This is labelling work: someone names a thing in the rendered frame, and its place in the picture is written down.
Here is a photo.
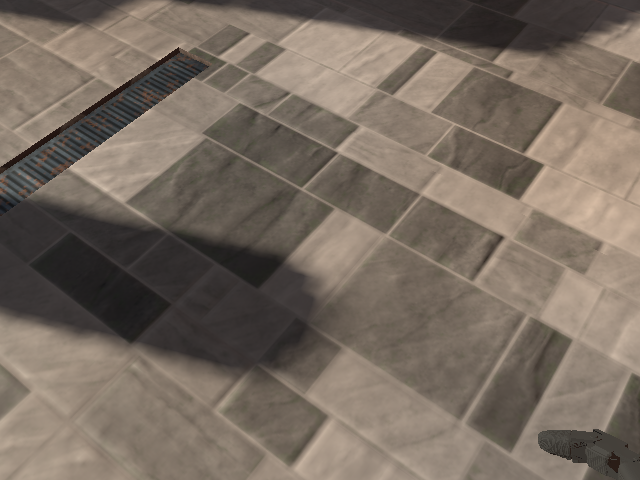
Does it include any robot right hand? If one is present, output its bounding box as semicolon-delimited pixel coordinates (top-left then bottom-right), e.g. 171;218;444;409
538;429;640;480

